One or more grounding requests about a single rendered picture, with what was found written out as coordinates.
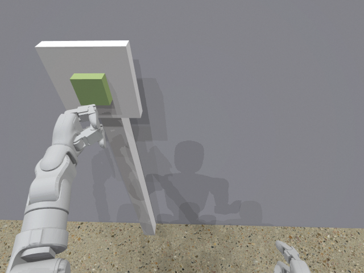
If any button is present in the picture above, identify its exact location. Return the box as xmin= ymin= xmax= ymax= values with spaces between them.
xmin=70 ymin=73 xmax=113 ymax=105

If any panel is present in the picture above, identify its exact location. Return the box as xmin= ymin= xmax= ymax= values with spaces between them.
xmin=35 ymin=40 xmax=156 ymax=235

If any robot left hand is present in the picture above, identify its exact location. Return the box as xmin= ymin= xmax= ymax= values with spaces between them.
xmin=52 ymin=104 xmax=106 ymax=157

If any robot right hand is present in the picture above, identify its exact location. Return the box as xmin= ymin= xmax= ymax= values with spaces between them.
xmin=274 ymin=240 xmax=311 ymax=273

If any left robot forearm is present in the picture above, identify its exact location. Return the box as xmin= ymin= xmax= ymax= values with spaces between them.
xmin=6 ymin=144 xmax=78 ymax=273

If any robot left upper arm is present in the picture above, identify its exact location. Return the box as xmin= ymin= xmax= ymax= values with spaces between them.
xmin=10 ymin=258 xmax=71 ymax=273

